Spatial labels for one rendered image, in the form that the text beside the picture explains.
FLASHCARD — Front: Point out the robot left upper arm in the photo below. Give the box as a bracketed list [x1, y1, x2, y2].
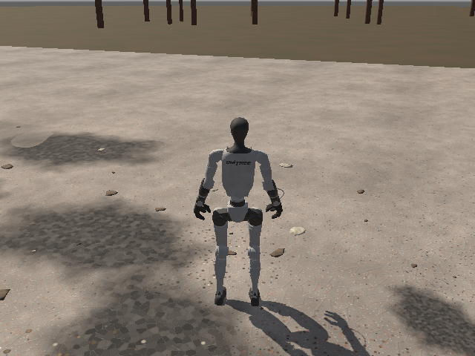
[203, 149, 223, 189]

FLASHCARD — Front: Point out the robot right hand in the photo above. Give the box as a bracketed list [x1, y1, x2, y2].
[266, 204, 283, 219]

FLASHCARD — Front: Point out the robot right thigh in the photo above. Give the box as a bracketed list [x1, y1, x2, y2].
[248, 207, 263, 260]

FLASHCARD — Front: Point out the robot left forearm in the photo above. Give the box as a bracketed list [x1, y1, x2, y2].
[195, 178, 210, 206]

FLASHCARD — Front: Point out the robot left foot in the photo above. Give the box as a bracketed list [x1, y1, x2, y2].
[214, 286, 226, 306]

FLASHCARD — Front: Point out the robot right forearm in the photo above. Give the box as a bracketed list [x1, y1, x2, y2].
[267, 180, 281, 206]

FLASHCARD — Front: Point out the robot left hand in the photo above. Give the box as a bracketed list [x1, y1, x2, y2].
[194, 203, 211, 220]

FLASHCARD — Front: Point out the robot right upper arm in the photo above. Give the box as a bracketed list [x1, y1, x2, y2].
[255, 150, 275, 191]

